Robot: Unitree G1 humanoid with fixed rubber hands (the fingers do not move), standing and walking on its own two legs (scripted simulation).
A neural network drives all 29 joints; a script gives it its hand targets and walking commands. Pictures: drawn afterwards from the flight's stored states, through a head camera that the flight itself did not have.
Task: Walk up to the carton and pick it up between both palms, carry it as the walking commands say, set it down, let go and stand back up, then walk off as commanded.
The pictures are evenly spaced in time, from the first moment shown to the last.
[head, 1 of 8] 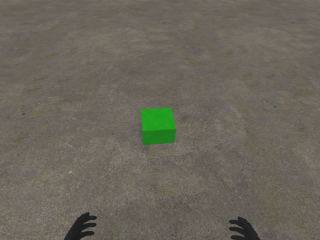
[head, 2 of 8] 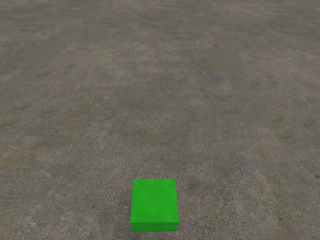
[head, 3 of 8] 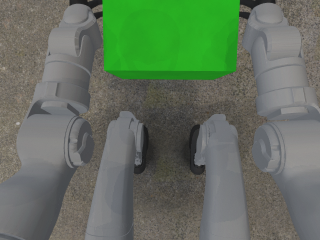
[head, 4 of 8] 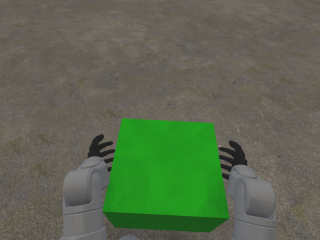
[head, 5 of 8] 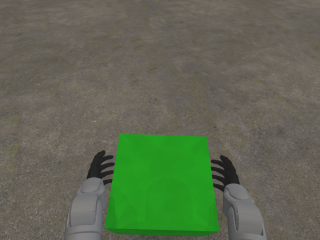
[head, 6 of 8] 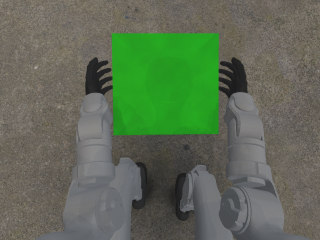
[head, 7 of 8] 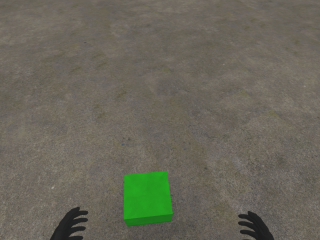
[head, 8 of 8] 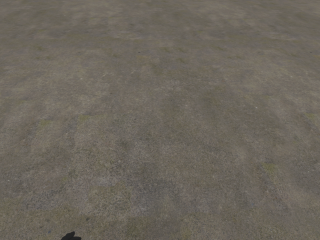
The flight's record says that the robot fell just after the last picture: no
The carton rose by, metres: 0.69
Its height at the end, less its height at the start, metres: +0.00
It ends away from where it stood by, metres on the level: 4.93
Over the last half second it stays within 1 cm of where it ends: yes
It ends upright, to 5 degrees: yes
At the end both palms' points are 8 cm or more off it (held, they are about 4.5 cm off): yes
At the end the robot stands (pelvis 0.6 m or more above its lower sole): yes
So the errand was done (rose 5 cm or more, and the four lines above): yes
